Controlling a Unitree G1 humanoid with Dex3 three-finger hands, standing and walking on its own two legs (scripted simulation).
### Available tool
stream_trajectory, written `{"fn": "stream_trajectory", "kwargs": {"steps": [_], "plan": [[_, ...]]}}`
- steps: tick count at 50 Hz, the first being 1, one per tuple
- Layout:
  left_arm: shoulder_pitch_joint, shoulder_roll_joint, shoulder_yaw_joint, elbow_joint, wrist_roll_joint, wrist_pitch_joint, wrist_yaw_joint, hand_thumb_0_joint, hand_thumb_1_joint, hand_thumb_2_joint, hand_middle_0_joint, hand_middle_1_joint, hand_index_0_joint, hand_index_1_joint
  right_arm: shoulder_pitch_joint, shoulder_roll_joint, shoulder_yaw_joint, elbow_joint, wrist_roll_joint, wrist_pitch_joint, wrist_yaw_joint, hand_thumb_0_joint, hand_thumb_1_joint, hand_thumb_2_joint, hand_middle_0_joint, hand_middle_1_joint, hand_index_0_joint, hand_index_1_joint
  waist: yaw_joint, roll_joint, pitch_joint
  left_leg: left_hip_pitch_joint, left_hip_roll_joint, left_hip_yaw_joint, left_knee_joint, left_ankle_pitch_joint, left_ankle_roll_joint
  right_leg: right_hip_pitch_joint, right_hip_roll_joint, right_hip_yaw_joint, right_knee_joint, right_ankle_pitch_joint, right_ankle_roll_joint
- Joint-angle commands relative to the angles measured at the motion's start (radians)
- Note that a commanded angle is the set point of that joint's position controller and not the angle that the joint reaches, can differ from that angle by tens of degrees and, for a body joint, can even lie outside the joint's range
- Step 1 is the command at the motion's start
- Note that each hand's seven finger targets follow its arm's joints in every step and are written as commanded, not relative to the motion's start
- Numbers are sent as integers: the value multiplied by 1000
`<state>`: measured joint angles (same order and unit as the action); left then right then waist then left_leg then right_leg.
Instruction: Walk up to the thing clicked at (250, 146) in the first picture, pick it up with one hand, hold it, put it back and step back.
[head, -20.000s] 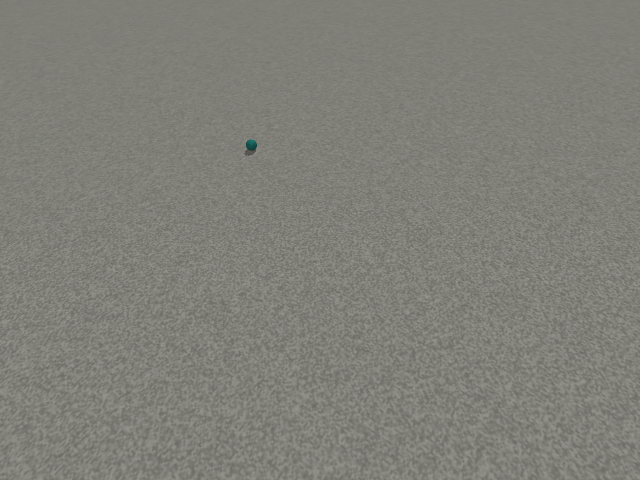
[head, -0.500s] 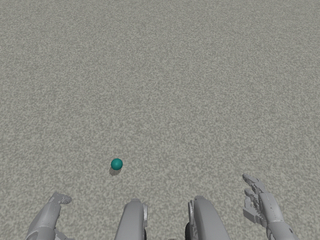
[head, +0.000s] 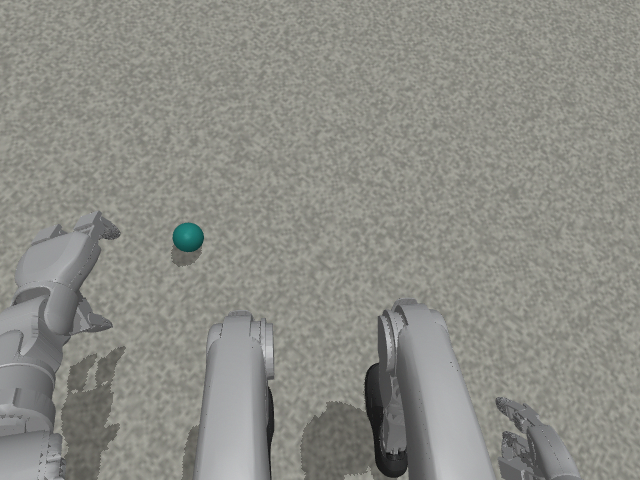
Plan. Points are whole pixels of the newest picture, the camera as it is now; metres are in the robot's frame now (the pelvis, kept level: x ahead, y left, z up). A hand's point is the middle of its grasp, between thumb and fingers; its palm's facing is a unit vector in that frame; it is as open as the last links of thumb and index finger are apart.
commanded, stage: rise first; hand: left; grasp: from above
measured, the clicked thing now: (188, 237) +0.52 +0.28 -0.39
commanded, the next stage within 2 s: approach in 1.20 s
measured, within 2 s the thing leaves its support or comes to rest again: neither
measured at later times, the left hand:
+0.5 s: hand (119, 258) +0.43 +0.33 -0.21, palm faces -0.45 -0.03 -0.89, open 13.5 cm
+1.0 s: hand (137, 250) +0.45 +0.32 -0.25, palm faces -0.45 -0.05 -0.89, open 13.6 cm
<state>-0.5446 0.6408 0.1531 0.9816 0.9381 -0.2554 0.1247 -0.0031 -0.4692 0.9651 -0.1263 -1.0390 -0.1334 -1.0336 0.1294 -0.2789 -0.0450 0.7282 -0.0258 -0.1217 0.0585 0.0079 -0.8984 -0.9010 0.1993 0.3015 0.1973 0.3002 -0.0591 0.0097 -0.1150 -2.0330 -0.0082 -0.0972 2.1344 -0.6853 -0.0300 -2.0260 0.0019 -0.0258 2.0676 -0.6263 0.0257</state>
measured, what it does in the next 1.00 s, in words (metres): lowers itself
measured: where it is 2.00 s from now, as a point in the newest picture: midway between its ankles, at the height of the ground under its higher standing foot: (322, 448)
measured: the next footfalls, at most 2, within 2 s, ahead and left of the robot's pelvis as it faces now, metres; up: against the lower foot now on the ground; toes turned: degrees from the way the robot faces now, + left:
none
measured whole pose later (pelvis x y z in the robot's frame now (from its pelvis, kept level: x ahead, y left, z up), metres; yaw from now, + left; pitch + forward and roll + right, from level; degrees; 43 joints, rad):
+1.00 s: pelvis +0.01 +0.01 -0.08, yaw -3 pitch +35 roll -8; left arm -0.88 0.79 0.17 1.42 1.30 -0.31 0.42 0.00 -0.43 0.93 -0.16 -0.93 -0.17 -0.93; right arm 0.13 -0.28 0.04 0.76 -0.16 -0.04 0.15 0.00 -0.90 -0.90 0.20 0.30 0.20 0.30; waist -0.20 -0.02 -0.05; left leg -2.29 -0.03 -0.13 2.42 -0.73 -0.02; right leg -2.25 0.00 -0.05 2.31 -0.67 0.05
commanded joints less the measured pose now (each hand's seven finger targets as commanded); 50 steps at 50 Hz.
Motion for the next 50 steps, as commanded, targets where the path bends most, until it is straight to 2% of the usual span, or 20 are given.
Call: {"fn": "stream_trajectory", "kwargs": {"steps": [1, 4, 8, 9, 11, 18, 20, 21, 23, 26, 29, 30, 33, 34, 37, 38, 43, 44, 47, 50], "plan": [[-254, 353, 91, -70, 69, -58, 68, 0, -504, 999, -79, -1029, -86, -1023, 127, -203, -65, -63, -5, -10, -3, 0, -888, -899, 200, 300, 200, 300, 1, 91, -624, 318, -24, 83, -239, 44, 62, 347, 21, -55, -222, -6, -52], [-301, 347, 72, -20, 122, -75, 108, 0, -487, 985, -100, -990, -105, -986, 143, -212, -60, -48, -13, 12, 7, 0, -895, -901, 200, 300, 200, 300, -20, 142, -596, 339, -22, 58, -232, 42, 55, 254, 20, -80, -173, 8, -58], [-351, 348, 58, 22, 184, -77, 157, 0, -476, 978, -113, -946, -113, -946, 157, -229, -61, -33, -26, 39, 20, 0, -894, -900, 200, 299, 200, 299, -27, 223, -621, 418, -18, 33, -219, 109, 37, 161, 15, -97, -107, 62, -67], [-367, 333, 44, 48, 199, -74, 168, 0, -468, 971, -119, -932, -118, -933, 159, -233, -60, -30, -31, 46, 25, 0, -895, -900, 200, 299, 200, 299, -43, 240, -605, 408, -17, 24, -217, 109, 33, 133, 10, -101, -91, 66, -65], [-409, 354, 42, 54, 225, -72, 194, 0, -458, 961, -140, -898, -133, -905, 163, -234, -59, -23, -38, 57, 30, 0, -896, -900, 200, 299, 200, 299, -49, 239, -602, 399, -20, 28, -201, 98, 38, 128, 10, -104, -88, 62, -66], [-490, 377, 34, 140, 307, -70, 252, 0, -415, 920, -186, -838, -176, -847, 175, -236, -47, -7, -63, 78, 48, 0, -896, -900, 200, 299, 200, 299, -77, 245, -610, 367, -27, 39, -141, 140, 43, 105, 10, -102, -55, 92, -63], [-507, 352, 17, 164, 320, -69, 264, 0, -408, 913, -187, -844, -180, -851, 171, -235, -46, -2, -72, 79, 52, 0, -896, -899, 200, 299, 200, 299, -92, 229, -593, 352, -25, 35, -132, 129, 45, 89, 7, -104, -49, 87, -59], [-516, 364, 21, 168, 331, -69, 270, 0, -394, 901, -204, -830, -196, -838, 172, -237, -46, 0, -75, 81, 54, 0, -898, -900, 200, 300, 200, 300, -84, 240, -602, 364, -25, 34, -127, 135, 43, 81, 8, -104, -40, 90, -61], [-538, 370, 20, 192, 343, -70, 281, 0, -384, 890, -199, -844, -196, -846, 178, -240, -44, 3, -82, 80, 58, 0, -897, -900, 200, 300, 200, 300, -96, 246, -622, 372, -24, 36, -106, 161, 44, 85, 7, -105, -30, 111, -58], [-547, 383, 30, 228, 349, -68, 290, 0, -362, 867, -211, -852, -215, -847, 186, -245, -40, 6, -90, 81, 65, 0, -900, -901, 200, 300, 200, 300, -108, 249, -623, 365, -25, 33, -90, 196, 43, 79, 5, -109, -9, 137, -55], [-573, 370, 17, 259, 345, -61, 298, 0, -375, 874, -209, -864, -211, -862, 183, -240, -36, 5, -96, 78, 69, 0, -904, -902, 200, 300, 200, 300, -116, 231, -602, 324, -26, 45, -73, 154, 52, 78, 11, -109, -14, 115, -57], [-573, 378, 30, 267, 344, -60, 301, 0, -375, 874, -210, -860, -211, -858, 191, -241, -33, 6, -99, 77, 71, 0, -903, -902, 200, 300, 200, 300, -121, 225, -603, 321, -26, 47, -66, 165, 53, 85, 10, -108, -11, 126, -54], [-590, 417, 49, 272, 346, -59, 307, 0, -380, 876, -204, -871, -207, -868, 198, -239, -26, 10, -108, 76, 73, 0, -903, -902, 200, 300, 200, 300, -122, 221, -625, 284, -30, 65, -35, 180, 61, 128, 16, -105, -5, 148, -53], [-590, 406, 38, 272, 345, -58, 307, 0, -382, 877, -202, -880, -206, -876, 187, -234, -22, 5, -106, 77, 73, 0, -904, -902, 200, 300, 200, 300, -111, 225, -627, 283, -33, 72, -32, 168, 62, 124, 18, -100, -8, 134, -56], [-600, 421, 44, 288, 348, -63, 310, 0, -399, 885, -190, -895, -194, -891, 198, -233, -15, 12, -120, 76, 73, 0, -905, -902, 200, 300, 200, 300, -132, 207, -625, 234, -36, 81, -3, 173, 69, 160, 21, -101, -7, 153, -49], [-597, 426, 49, 294, 344, -64, 312, 0, -398, 886, -186, -901, -192, -894, 190, -234, -12, 12, -119, 76, 72, 0, -903, -901, 200, 300, 200, 300, -122, 195, -621, 228, -37, 80, -2, 152, 70, 147, 22, -98, -6, 129, -51], [-594, 436, 57, 311, 344, -61, 325, 0, -456, 941, -145, -932, -145, -932, 187, -236, -1, 17, -127, 79, 75, 0, -902, -901, 200, 300, 200, 300, -125, 216, -599, 217, -35, 75, -5, 137, 66, 129, 25, -107, 7, 115, -54], [-578, 442, 61, 309, 343, -58, 326, 0, -467, 947, -132, -946, -133, -944, 184, -237, 0, 16, -128, 79, 75, 0, -901, -901, 200, 300, 200, 300, -118, 236, -596, 235, -34, 71, -10, 144, 62, 111, 25, -110, 15, 116, -57], [-593, 421, 41, 299, 348, -55, 323, 0, -477, 959, -118, -965, -120, -961, 192, -243, -1, 18, -129, 83, 75, 0, -900, -900, 200, 300, 200, 300, -134, 259, -628, 279, -30, 60, -3, 185, 56, 95, 29, -119, 30, 150, -60], [-567, 428, 53, 293, 344, -50, 324, 0, -491, 967, -111, -967, -112, -966, 200, -243, 1, 20, -133, 86, 77, 0, -900, -900, 200, 300, 200, 300, -131, 267, -623, 286, -30, 59, 4, 219, 55, 104, 25, -118, 36, 177, -57]]}}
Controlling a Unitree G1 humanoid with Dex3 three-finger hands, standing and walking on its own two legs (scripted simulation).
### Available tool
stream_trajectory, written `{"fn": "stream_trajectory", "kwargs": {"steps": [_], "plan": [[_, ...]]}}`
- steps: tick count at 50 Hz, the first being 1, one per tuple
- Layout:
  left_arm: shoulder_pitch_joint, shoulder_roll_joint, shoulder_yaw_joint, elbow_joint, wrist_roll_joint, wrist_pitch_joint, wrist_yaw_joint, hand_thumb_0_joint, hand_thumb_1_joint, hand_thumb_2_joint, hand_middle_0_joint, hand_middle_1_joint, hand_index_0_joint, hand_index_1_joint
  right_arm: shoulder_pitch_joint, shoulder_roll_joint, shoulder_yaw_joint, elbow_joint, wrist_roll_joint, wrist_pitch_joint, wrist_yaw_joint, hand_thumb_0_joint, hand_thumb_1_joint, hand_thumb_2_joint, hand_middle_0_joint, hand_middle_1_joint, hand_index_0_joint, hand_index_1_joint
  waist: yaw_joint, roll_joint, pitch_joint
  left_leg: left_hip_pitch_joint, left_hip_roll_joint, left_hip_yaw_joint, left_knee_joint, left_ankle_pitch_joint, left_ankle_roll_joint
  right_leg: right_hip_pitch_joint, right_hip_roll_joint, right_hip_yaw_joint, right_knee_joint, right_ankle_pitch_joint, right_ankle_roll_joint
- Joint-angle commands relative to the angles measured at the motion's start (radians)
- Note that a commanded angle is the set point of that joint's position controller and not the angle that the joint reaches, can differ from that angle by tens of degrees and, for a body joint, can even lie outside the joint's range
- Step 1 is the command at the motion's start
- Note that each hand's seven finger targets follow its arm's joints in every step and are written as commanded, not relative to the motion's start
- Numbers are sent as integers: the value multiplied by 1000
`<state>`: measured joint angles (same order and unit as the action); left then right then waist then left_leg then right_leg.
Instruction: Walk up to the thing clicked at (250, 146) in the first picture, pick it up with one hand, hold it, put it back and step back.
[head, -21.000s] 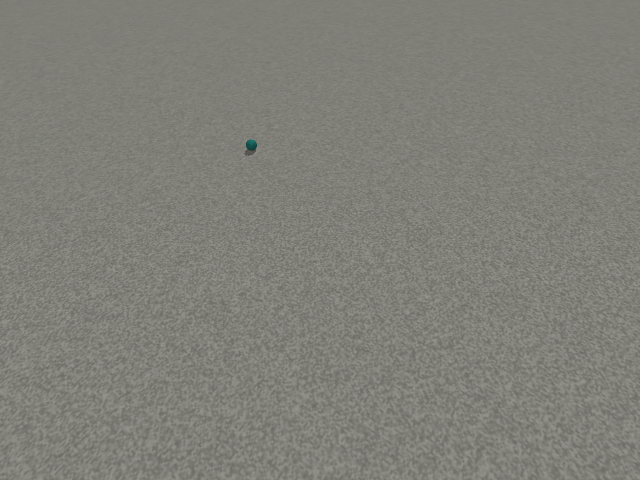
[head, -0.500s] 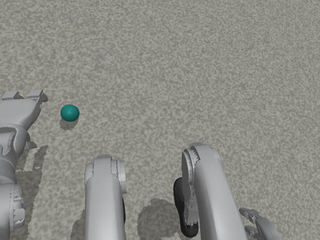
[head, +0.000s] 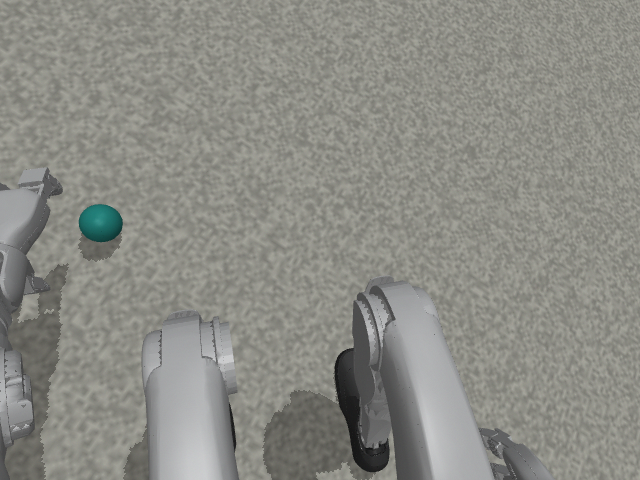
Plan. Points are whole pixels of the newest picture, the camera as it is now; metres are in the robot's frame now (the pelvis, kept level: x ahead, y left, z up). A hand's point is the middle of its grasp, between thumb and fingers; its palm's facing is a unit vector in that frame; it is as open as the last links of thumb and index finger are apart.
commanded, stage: rise first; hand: left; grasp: from above
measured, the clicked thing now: (101, 223) +0.49 +0.29 -0.30
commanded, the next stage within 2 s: approach in 0.20 s
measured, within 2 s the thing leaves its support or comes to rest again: neither
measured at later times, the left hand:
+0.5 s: hand (49, 234) +0.44 +0.32 -0.18, palm faces -0.45 -0.05 -0.89, open 14.0 cm
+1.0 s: hand (67, 209) +0.48 +0.30 -0.19, palm faces -0.52 -0.08 -0.85, open 14.1 cm
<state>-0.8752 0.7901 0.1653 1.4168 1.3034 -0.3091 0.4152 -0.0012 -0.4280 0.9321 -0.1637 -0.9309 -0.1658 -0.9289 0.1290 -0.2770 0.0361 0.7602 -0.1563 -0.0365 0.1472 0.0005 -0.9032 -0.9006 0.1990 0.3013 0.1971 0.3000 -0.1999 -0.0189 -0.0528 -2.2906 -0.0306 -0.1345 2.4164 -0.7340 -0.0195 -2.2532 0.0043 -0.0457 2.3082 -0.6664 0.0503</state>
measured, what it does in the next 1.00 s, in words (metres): stands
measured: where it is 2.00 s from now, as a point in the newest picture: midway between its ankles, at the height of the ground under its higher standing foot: (294, 452)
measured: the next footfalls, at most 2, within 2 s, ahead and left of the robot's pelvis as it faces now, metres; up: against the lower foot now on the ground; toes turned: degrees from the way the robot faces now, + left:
none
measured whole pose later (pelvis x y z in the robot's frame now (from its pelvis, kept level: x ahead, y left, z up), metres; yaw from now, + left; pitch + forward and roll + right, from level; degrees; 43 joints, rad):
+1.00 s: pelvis +0.00 +0.00 -0.01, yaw -2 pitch +34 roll -9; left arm -1.02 0.85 0.13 1.50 1.18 -0.12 0.32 0.00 -0.53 0.99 -0.08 -1.07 -0.09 -1.06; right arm 0.18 -0.31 0.16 0.69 -0.13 -0.02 0.14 0.00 -0.91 -0.90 0.20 0.30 0.20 0.30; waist -0.32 0.01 0.05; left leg -2.31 -0.02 -0.15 2.44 -0.73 -0.02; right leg -2.28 0.02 -0.06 2.31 -0.64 0.06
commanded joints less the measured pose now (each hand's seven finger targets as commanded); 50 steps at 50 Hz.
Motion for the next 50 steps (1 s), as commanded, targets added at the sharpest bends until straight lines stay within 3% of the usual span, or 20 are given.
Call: {"fn": "stream_trajectory", "kwargs": {"steps": [1, 8, 12, 14, 15, 17, 22, 27, 33, 36, 39, 42, 47, 50], "plan": [[-234, 277, 41, -137, -25, 4, 33, 0, -500, 973, -110, -964, -108, -966, 197, -246, -79, -12, -1, 2, -10, 0, -901, -901, 200, 300, 200, 300, 10, 292, -682, 542, -7, 94, -277, 267, 44, 322, 23, -98, -203, 216, -82], [-270, 283, 39, -141, -27, -4, 39, 0, -496, 969, -105, -977, -106, -974, 207, -249, -75, -9, -3, 2, -7, 0, -901, -901, 200, 300, 200, 300, -12, 291, -679, 516, -6, 98, -253, 271, 48, 342, 24, -97, -201, 232, -77], [-269, 289, 35, -114, -22, -6, 43, 0, -499, 970, -94, -998, -100, -992, 201, -253, -70, -11, -4, 2, -5, 0, -901, -900, 200, 300, 200, 300, -9, 284, -656, 496, -7, 93, -258, 246, 47, 325, 28, -103, -195, 208, -82], [-262, 274, 25, -98, -18, -7, 44, 0, -519, 989, -89, -999, -90, -998, 198, -253, -65, -11, -8, 0, -4, 0, -902, -901, 200, 300, 200, 300, -14, 298, -642, 511, -6, 90, -261, 240, 45, 310, 28, -107, -198, 199, -81], [-288, 291, 31, -107, -18, -9, 48, 0, -599, 1069, -91, -948, -51, -990, 192, -258, -64, -13, -5, 0, -5, 0, -904, -902, 200, 300, 200, 300, -14, 309, -643, 495, -6, 90, -262, 227, 45, 301, 28, -109, -191, 191, -82], [-296, 259, 8, -104, -12, -6, 51, 0, -509, 966, -63, -1062, -78, -1044, 201, -257, -61, -14, -10, -1, -3, 0, -901, -895, 200, 300, 200, 300, -32, 303, -651, 500, -6, 88, -257, 232, 46, 309, 29, -111, -192, 201, -79], [-450, 198, -62, -115, -7, 0, 63, 0, -524, 981, -63, -1071, -75, -1057, 220, -264, -59, -1, -4, -15, -5, 0, -905, -897, 200, 300, 200, 300, -98, 338, -622, 515, 2, 72, -257, 199, 42, 251, 31, -123, -192, 184, -81], [-565, 164, -99, -63, 5, 42, 97, 0, -535, 992, -62, -1072, -73, -1060, 236, -271, -42, 11, -12, -26, -14, 0, -905, -897, 200, 300, 200, 300, -130, 369, -635, 529, 4, 73, -255, 202, 40, 244, 30, -128, -193, 199, -76], [-604, 274, -60, 87, 37, 141, 126, 0, -544, 996, -65, -1067, -73, -1058, 236, -286, 0, -14, -17, -25, -19, 0, -906, -898, 200, 300, 200, 300, -132, 385, -629, 481, 2, 86, -247, 236, 43, 266, 28, -122, -179, 242, -84], [-537, 283, -57, 120, 16, 196, 108, 0, -561, 1005, -65, -1059, -69, -1055, 225, -285, 17, -41, -7, -24, -14, 0, -908, -899, 200, 300, 200, 300, -117, 377, -626, 460, 1, 96, -252, 249, 49, 314, 30, -116, -184, 260, -87], [-486, 340, -33, 82, -28, 236, 73, 0, -556, 993, -66, -1061, -72, -1054, 222, -290, 30, -67, 9, -12, -16, 0, -908, -898, 200, 300, 200, 300, -90, 361, -705, 450, 2, 105, -241, 299, 56, 429, 33, -105, -184, 310, -79], [-434, 356, -30, 54, -84, 252, 17, 0, -549, 984, -64, -1062, -73, -1051, 222, -286, 35, -80, 28, 1, -15, 0, -906, -897, 200, 300, 200, 300, -87, 289, -697, 381, 1, 108, -231, 296, 69, 506, 37, -92, -198, 317, -68], [-321, 377, -17, -12, -148, 199, -89, 0, -534, 961, -67, -1079, -84, -1060, 224, -287, 33, -86, 36, 20, -20, 0, -906, -897, 200, 300, 200, 300, -73, 216, -644, 305, 2, 103, -218, 254, 72, 538, 38, -85, -211, 268, -62], [-313, 350, -11, -104, -151, 120, -128, 0, -532, 973, -76, -1065, -89, -1051, 248, -292, 27, -82, 19, 30, -19, 0, -904, -896, 200, 300, 200, 300, -91, 243, -638, 355, 4, 89, -214, 278, 54, 513, 35, -103, -217, 263, -72]]}}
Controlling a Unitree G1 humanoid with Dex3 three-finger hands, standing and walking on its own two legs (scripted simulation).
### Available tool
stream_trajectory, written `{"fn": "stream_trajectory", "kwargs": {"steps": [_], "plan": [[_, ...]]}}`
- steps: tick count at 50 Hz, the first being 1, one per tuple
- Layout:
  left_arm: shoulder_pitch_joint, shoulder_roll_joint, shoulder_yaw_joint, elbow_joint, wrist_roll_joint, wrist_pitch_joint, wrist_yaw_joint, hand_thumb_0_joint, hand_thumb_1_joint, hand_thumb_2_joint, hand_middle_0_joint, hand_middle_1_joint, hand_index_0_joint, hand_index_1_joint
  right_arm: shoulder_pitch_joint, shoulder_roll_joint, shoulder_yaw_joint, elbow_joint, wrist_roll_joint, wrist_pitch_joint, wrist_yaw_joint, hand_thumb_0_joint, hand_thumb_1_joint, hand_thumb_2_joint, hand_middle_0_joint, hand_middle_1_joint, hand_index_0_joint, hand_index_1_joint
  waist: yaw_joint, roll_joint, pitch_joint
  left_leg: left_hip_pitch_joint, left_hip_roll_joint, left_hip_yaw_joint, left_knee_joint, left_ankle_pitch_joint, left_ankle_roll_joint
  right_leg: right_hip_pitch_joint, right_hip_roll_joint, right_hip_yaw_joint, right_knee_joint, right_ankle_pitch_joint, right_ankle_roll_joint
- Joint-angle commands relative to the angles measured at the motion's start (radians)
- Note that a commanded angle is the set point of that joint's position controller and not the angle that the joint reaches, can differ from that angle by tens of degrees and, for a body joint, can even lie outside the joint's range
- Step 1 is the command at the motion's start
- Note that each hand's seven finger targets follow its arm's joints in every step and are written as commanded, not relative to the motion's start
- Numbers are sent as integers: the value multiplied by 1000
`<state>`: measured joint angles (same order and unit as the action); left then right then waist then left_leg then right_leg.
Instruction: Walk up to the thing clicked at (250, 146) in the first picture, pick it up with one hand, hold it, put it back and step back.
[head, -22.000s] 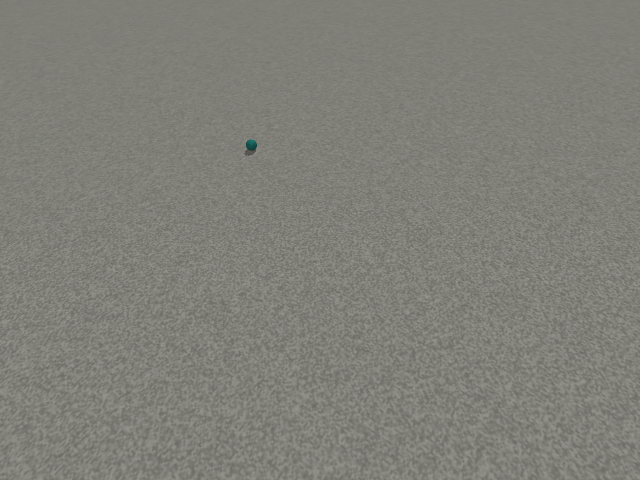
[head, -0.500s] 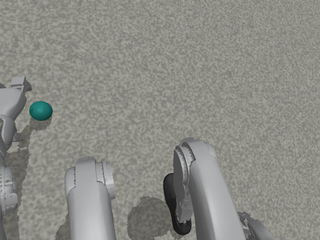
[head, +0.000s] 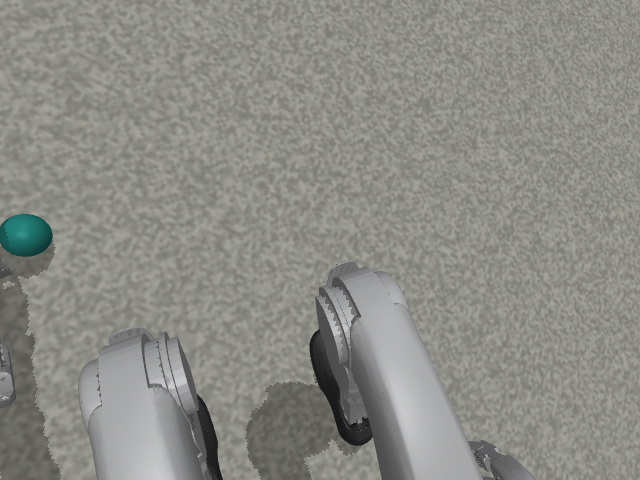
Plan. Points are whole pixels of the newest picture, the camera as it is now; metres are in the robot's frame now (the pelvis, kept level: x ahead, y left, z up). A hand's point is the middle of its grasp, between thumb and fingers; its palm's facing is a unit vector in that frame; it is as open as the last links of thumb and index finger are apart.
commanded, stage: approach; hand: left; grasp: from above
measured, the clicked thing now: (26, 235) +0.48 +0.31 -0.30
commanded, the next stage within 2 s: close in in 0.06 s
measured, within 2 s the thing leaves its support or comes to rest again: neither
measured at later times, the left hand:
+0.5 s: hand out of the picture +0.47 +0.30 -0.19, palm faces -0.42 -0.06 -0.91, open 13.9 cm
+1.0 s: hand (15, 237) +0.47 +0.30 -0.24, palm faces -0.46 -0.11 -0.88, open 14.0 cm
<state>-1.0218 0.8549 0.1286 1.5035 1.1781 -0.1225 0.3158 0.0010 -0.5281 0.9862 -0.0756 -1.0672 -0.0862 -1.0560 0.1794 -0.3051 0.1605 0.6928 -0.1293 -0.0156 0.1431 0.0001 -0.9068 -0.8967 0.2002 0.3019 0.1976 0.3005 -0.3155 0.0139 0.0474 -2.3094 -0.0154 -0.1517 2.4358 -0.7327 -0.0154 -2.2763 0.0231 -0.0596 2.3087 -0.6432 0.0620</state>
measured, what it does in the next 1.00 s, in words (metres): stands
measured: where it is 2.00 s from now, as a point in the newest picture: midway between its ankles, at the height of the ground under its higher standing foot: (278, 440)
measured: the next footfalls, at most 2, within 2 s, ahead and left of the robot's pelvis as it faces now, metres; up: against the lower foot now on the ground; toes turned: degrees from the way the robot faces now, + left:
none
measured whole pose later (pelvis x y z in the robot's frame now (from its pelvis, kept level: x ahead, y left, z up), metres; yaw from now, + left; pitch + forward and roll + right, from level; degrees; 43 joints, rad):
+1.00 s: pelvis +0.00 +0.00 -0.02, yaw -3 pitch +31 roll -12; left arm -1.04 0.96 0.13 1.66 1.31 -0.27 0.53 0.00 -0.49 0.99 -0.08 -1.01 -0.08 -1.01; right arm 0.15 -0.33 0.23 0.69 -0.22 -0.13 0.19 0.00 -0.89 -0.90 0.20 0.30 0.20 0.30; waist -0.37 -0.08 0.10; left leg -2.34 -0.02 -0.21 2.53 -0.75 -0.02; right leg -2.28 0.03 -0.11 2.36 -0.64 0.06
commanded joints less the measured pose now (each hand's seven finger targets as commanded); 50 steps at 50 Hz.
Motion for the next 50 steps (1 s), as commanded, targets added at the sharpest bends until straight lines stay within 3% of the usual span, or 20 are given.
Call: {"fn": "stream_trajectory", "kwargs": {"steps": [1, 5, 8, 10, 13, 18, 20, 23, 26, 28, 30, 33, 34, 36, 37, 40, 42, 43, 45, 50], "plan": [[-189, 266, 21, -218, -28, -101, -34, 0, -522, 966, -79, -1064, -94, -1048, 205, -270, -107, -8, -10, 12, -15, 0, -904, -896, 200, 300, 200, 300, 19, 230, -729, 386, -11, 101, -226, 274, 42, 499, 16, -96, -215, 227, -91], [-219, 173, -18, -403, -10, -219, -8, 0, -515, 988, -77, -1076, -92, -1059, 227, -268, -144, -4, -20, 8, -9, 0, -901, -894, 200, 300, 200, 300, 6, 309, -776, 504, -7, 90, -220, 260, 24, 445, 18, -110, -221, 207, -96], [-283, 134, -49, -531, 10, -245, 52, 0, -507, 1006, -88, -1058, -97, -1047, 199, -253, -171, 1, -21, 6, -8, 0, -900, -894, 200, 300, 200, 300, 18, 412, -829, 624, -2, 86, -255, 251, 10, 366, 16, -113, -200, 204, -100], [-287, 125, -51, -446, 44, -224, 108, 0, -515, 963, -68, -1031, -85, -1011, 176, -251, -177, 24, -21, 7, -10, 0, -899, -894, 200, 300, 200, 300, 21, 424, -803, 634, -2, 79, -275, 237, 7, 308, 15, -122, -183, 197, -102], [-313, 104, -60, -206, 108, -176, 185, 0, -532, 992, -67, -1009, -74, -999, 165, -258, -160, 47, -25, 2, -11, 0, -900, -895, 200, 300, 200, 300, -16, 364, -660, 551, -2, 68, -292, 193, 10, 213, 9, -134, -173, 173, -98], [-358, 125, -77, 40, 187, -94, 240, 0, -512, 1011, -71, -1059, -82, -1046, 145, -263, -123, 48, -32, -23, -6, 0, -900, -895, 200, 300, 200, 300, -24, 332, -586, 492, -13, 71, -297, 162, 28, 178, 8, -135, -169, 157, -99], [-369, 144, -59, 69, 179, -65, 248, 0, -493, 973, -67, -1064, -88, -1041, 139, -270, -113, 33, -40, -41, -1, 0, -896, -894, 200, 300, 200, 300, -26, 334, -592, 488, -14, 73, -297, 163, 31, 196, 2, -130, -170, 157, -91], [-377, 115, -78, 138, 153, -37, 230, 0, -500, 960, -59, -1057, -74, -1040, 137, -275, -103, 18, -42, -68, 9, 0, -897, -899, 200, 300, 200, 300, -66, 291, -593, 464, -12, 69, -271, 147, 42, 218, 8, -127, -173, 153, -88], [-367, 159, -68, 123, 122, -28, 204, 0, -477, 938, -58, -1058, -81, -1033, 141, -286, -90, -2, -38, -88, 10, 0, -894, -897, 200, 300, 200, 300, -61, 290, -624, 443, -14, 70, -254, 149, 47, 251, 10, -117, -171, 149, -87], [-360, 208, -51, 101, 114, -37, 190, 0, -498, 951, -58, -1050, -74, -1032, 152, -290, -82, -8, -37, -97, 10, 0, -895, -897, 200, 300, 200, 300, -52, 307, -634, 445, -12, 72, -249, 157, 46, 280, 11, -118, -170, 155, -87], [-361, 314, 11, 38, 108, -54, 190, 0, -518, 967, -59, -1038, -68, -1027, 157, -303, -71, -23, -39, -97, 6, 0, -895, -897, 200, 300, 200, 300, -35, 315, -691, 454, -10, 77, -238, 202, 44, 351, 13, -118, -164, 189, -87], [-324, 262, -14, 41, 92, -80, 185, 0, -507, 950, -58, -1044, -72, -1027, 176, -288, -57, -3, -50, -103, 13, 0, -896, -898, 200, 300, 200, 300, -55, 355, -676, 478, -4, 75, -222, 240, 33, 346, 19, -130, -147, 220, -91], [-361, 322, 28, -19, 88, -98, 193, 0, -499, 944, -56, -1041, -73, -1022, 171, -299, -58, -20, -54, -107, 14, 0, -894, -896, 200, 300, 200, 300, -65, 353, -699, 485, 1, 70, -210, 244, 34, 368, 25, -135, -147, 228, -88], [-296, 392, 71, -30, 93, -115, 198, 0, -517, 964, -59, -1016, -66, -1007, 188, -310, -56, -18, -56, -105, 14, 0, -892, -897, 200, 300, 200, 300, -34, 351, -710, 451, -2, 82, -194, 261, 38, 420, 26, -130, -152, 235, -90], [-281, 399, 78, -36, 100, -126, 203, 0, -514, 965, -66, -1013, -71, -1005, 195, -310, -52, -13, -63, -102, 14, 0, -894, -898, 200, 300, 200, 300, -40, 350, -712, 438, -2, 86, -183, 270, 37, 444, 26, -130, -152, 247, -90], [-296, 345, 44, -29, 106, -149, 207, 0, -527, 982, -61, -1005, -62, -1002, 195, -305, -42, -9, -77, -106, 26, 0, -892, -897, 200, 300, 200, 300, -70, 360, -680, 453, 5, 80, -167, 277, 34, 418, 31, -139, -147, 262, -89], [-253, 346, 44, -15, 97, -155, 217, 0, -519, 979, -61, -1000, -63, -996, 203, -308, -37, 3, -78, -108, 29, 0, -890, -896, 200, 300, 200, 300, -54, 375, -700, 473, 6, 70, -179, 304, 32, 441, 35, -148, -148, 284, -85], [-245, 369, 55, 9, 102, -155, 223, 0, -515, 983, -67, -995, -68, -992, 208, -314, -37, 8, -84, -107, 32, 0, -889, -896, 200, 300, 200, 300, -61, 365, -683, 464, 7, 69, -172, 300, 33, 442, 36, -151, -143, 286, -84], [-243, 333, 19, 40, 107, -157, 230, 0, -514, 996, -69, -999, -69, -998, 201, -310, -28, 14, -89, -108, 37, 0, -889, -896, 200, 300, 200, 300, -64, 355, -652, 454, 10, 64, -176, 277, 33, 422, 41, -157, -147, 266, -83], [-278, 328, -5, 90, 124, -157, 269, 0, -491, 1003, -79, -1017, -83, -1011, 172, -325, -18, 14, -93, -117, 44, 0, -890, -896, 200, 300, 200, 300, -82, 364, -598, 463, 13, 47, -177, 264, 28, 364, 44, -174, -131, 257, -88]]}}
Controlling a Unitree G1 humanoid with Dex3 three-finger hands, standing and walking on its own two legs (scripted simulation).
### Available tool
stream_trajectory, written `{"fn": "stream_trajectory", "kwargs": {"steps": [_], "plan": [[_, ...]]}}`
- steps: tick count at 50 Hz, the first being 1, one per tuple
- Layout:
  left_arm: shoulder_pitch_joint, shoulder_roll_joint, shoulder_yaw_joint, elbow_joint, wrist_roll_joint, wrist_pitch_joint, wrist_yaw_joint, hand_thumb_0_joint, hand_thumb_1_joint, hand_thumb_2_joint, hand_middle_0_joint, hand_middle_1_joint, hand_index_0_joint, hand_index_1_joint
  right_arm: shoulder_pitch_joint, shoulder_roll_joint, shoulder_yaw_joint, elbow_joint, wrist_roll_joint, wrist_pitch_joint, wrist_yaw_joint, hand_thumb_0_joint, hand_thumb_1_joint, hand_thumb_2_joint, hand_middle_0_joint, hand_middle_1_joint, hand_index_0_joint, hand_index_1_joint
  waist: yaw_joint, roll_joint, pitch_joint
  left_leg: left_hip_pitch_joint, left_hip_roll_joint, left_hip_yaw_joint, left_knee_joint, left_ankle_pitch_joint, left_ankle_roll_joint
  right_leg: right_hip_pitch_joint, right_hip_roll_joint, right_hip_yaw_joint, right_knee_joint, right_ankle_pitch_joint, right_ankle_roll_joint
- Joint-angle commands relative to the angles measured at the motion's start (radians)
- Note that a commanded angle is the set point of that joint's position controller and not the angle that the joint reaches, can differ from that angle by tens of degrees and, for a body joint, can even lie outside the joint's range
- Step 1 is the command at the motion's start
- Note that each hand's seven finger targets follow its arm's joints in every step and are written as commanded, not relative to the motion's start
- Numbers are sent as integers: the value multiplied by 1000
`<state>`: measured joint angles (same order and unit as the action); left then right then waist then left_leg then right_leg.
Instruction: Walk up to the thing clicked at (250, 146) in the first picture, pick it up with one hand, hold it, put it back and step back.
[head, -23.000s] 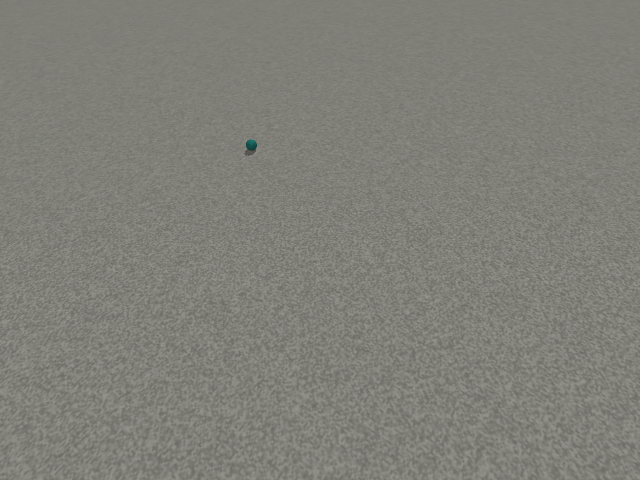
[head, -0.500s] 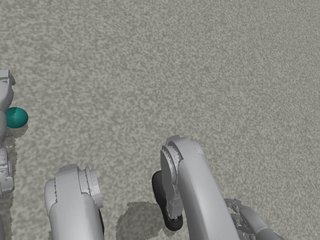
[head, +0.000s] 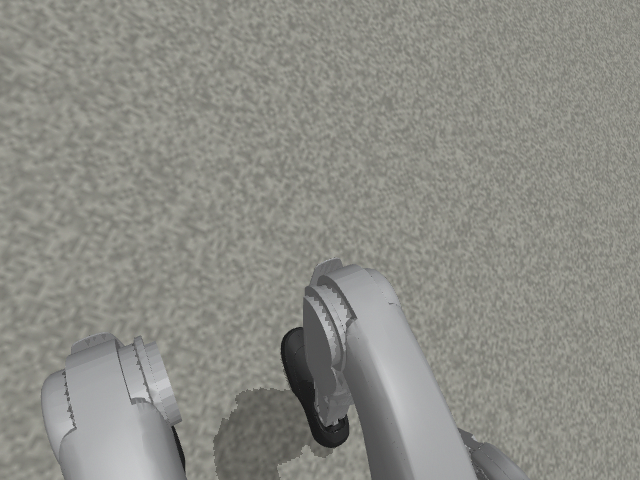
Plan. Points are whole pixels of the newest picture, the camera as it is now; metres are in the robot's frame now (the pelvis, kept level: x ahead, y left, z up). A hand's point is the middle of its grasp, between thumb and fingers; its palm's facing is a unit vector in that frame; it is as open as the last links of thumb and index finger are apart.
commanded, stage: rest palm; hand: left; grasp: from above
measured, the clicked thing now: out of the picture +0.47 +0.33 -0.28
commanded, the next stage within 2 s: close in 0.78 s
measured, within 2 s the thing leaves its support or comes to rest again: neither
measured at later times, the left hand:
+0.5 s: hand out of the picture +0.45 +0.32 -0.24, palm faces -0.44 -0.14 -0.89, open 13.9 cm
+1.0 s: hand out of the picture +0.45 +0.32 -0.26, palm faces -0.44 -0.14 -0.89, open 13.4 cm
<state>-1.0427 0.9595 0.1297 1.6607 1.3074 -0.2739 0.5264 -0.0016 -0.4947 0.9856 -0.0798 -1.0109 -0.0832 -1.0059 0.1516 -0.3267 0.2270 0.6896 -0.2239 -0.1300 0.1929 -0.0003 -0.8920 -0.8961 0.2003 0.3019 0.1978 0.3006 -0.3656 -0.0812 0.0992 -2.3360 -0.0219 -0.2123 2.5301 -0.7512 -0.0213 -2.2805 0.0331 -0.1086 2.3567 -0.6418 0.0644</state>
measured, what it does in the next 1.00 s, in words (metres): stands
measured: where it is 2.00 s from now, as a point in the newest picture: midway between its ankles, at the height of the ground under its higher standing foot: (250, 450)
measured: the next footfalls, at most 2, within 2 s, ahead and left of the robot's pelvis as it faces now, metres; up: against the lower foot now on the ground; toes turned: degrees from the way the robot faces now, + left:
none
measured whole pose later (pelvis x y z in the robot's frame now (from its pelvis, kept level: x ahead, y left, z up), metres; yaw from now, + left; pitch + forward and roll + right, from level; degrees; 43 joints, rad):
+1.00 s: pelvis -0.01 +0.01 +0.00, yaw -3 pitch +28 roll -16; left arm -1.09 1.06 0.11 1.79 1.34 -0.26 0.64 0.00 -0.41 0.95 -0.12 -1.07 -0.14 -1.04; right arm 0.10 -0.36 0.31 0.63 -0.26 -0.22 0.25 0.00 -0.90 -0.90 0.20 0.30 0.20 0.30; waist -0.40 -0.14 0.17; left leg -2.34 -0.02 -0.25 2.57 -0.74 0.01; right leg -2.25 0.05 -0.15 2.34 -0.62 0.07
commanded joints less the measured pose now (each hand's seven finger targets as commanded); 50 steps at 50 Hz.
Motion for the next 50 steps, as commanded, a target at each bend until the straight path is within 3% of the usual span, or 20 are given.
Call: {"fn": "stream_trajectory", "kwargs": {"steps": [1, 2, 3, 4, 7, 10, 16, 19, 23, 25, 26, 27, 30, 32, 35, 40, 44, 46, 47, 50], "plan": [[-264, 234, 0, -77, -1, -8, 70, 0, -486, 1014, -80, -1022, -84, -1016, 198, -308, -81, 14, -2, -5, -5, 0, -889, -896, 200, 300, 200, 300, -34, 458, -650, 485, 20, 109, -269, 281, 36, 382, 35, -125, -186, 259, -87], [-262, 229, -7, -64, 4, -7, 78, 0, -481, 1022, -86, -1031, -89, -1026, 194, -307, -77, 13, -2, -7, -5, 0, -890, -897, 200, 300, 200, 300, -34, 449, -646, 474, 20, 108, -273, 275, 38, 393, 38, -125, -188, 255, -87], [-280, 217, -17, -47, 9, -4, 82, 0, -484, 1000, -82, -1023, -87, -1016, 194, -307, -74, 14, -5, -13, 0, 0, -891, -897, 200, 300, 200, 300, -53, 445, -614, 459, 19, 109, -269, 263, 40, 378, 36, -126, -184, 250, -86], [-287, 204, -29, -37, 11, 1, 86, 0, -493, 975, -73, -1009, -81, -999, 188, -305, -73, 17, -8, -21, 4, 0, -891, -896, 200, 300, 200, 300, -53, 434, -605, 465, 19, 112, -259, 250, 40, 362, 38, -126, -186, 242, -84], [-319, 238, -11, -51, 9, 5, 111, 0, -485, 974, -77, -1015, -86, -1004, 175, -321, -70, 8, -4, -37, 4, 0, -891, -897, 200, 300, 200, 300, -56, 460, -622, 491, 22, 101, -275, 260, 35, 362, 36, -136, -185, 242, -85], [-307, 208, -38, -2, 23, 20, 125, 0, -492, 970, -73, -1029, -83, -1017, 163, -321, -65, 11, -12, -47, 11, 0, -896, -899, 200, 300, 200, 300, -66, 472, -611, 502, 25, 99, -269, 254, 31, 353, 37, -140, -175, 243, -85], [-333, 259, -5, -5, 8, 42, 134, 0, -494, 952, -69, -1036, -81, -1021, 140, -343, -61, -10, -13, -69, 21, 0, -898, -901, 200, 300, 200, 300, -65, 489, -594, 488, 29, 81, -277, 224, 29, 335, 30, -146, -166, 219, -84], [-312, 255, 2, 2, 13, 55, 129, 0, -501, 967, -71, -1033, -79, -1023, 155, -348, -62, -11, -16, -68, 27, 0, -898, -902, 200, 300, 200, 300, -74, 527, -613, 540, 34, 68, -288, 283, 17, 339, 31, -151, -151, 259, -85], [-309, 264, 1, -5, -4, 60, 107, 0, -503, 953, -65, -1037, -76, -1024, 162, -350, -53, -15, -18, -72, 35, 0, -900, -902, 200, 300, 200, 300, -84, 502, -603, 503, 31, 76, -263, 292, 28, 382, 34, -145, -170, 277, -82], [-313, 263, -8, -24, -18, 53, 99, 0, -504, 976, -73, -1047, -80, -1038, 155, -348, -51, -19, -14, -73, 36, 0, -902, -903, 200, 300, 200, 300, -73, 514, -600, 503, 33, 74, -269, 282, 27, 379, 36, -145, -173, 263, -84], [-291, 285, 11, 1, -18, 53, 96, 0, -495, 968, -72, -1047, -82, -1035, 168, -349, -44, -14, -20, -73, 39, 0, -900, -903, 200, 300, 200, 300, -81, 493, -588, 488, 33, 72, -261, 280, 30, 388, 35, -149, -174, 265, -81], [-286, 272, -4, -3, -23, 47, 89, 0, -498, 980, -77, -1045, -83, -1037, 162, -351, -44, -17, -17, -73, 39, 0, -900, -903, 200, 300, 200, 300, -78, 477, -579, 471, 32, 73, -261, 262, 32, 393, 38, -148, -176, 251, -81], [-265, 304, 17, -31, -23, 31, 88, 0, -496, 978, -75, -1052, -83, -1041, 170, -350, -41, -21, -14, -66, 34, 0, -900, -903, 200, 300, 200, 300, -67, 494, -613, 502, 34, 69, -266, 302, 28, 416, 39, -150, -179, 277, -82], [-265, 278, -5, -16, -18, 22, 84, 0, -491, 952, -70, -1048, -82, -1033, 170, -352, -38, -26, -20, -67, 39, 0, -899, -903, 200, 300, 200, 300, -83, 486, -583, 492, 35, 67, -261, 290, 28, 410, 40, -153, -177, 273, -80], [-276, 312, 14, -39, -10, 7, 94, 0, -477, 983, -83, -1055, -91, -1045, 170, -356, -33, -28, -19, -66, 40, 0, -898, -903, 200, 300, 200, 300, -78, 523, -581, 528, 41, 50, -274, 306, 16, 379, 37, -162, -162, 271, -83], [-270, 300, -5, -8, 5, 0, 121, 0, -456, 988, -94, -1067, -105, -1055, 144, -359, -30, -34, -21, -70, 42, 0, -900, -904, 200, 300, 200, 300, -74, 519, -564, 513, 41, 52, -274, 274, 18, 370, 43, -163, -164, 253, -85], [-275, 311, -6, 8, 21, 2, 139, 0, -443, 995, -97, -1085, -110, -1070, 150, -369, -22, -35, -30, -78, 44, 0, -899, -903, 200, 300, 200, 300, -92, 490, -542, 486, 41, 55, -265, 253, 25, 381, 47, -168, -177, 247, -79], [-290, 323, 4, 1, 20, 3, 152, 0, -352, 878, -133, -1056, -168, -1019, 148, -370, -21, -32, -31, -81, 44, 0, -892, -898, 200, 300, 200, 300, -87, 492, -539, 482, 42, 51, -270, 248, 24, 371, 46, -170, -178, 242, -79], [-292, 306, -14, 24, 18, 7, 155, 0, -348, 859, -134, -1050, -170, -1011, 132, -371, -18, -32, -29, -86, 43, 0, -893, -899, 200, 300, 200, 300, -89, 500, -526, 486, 43, 46, -278, 231, 20, 357, 43, -169, -170, 228, -81], [-289, 307, -18, 36, 20, 17, 162, 0, -320, 838, -139, -1064, -183, -1017, 130, -379, -17, -33, -32, -96, 47, 0, -893, -899, 200, 300, 200, 300, -100, 498, -529, 511, 50, 34, -278, 249, 15, 366, 44, -174, -164, 248, -78]]}}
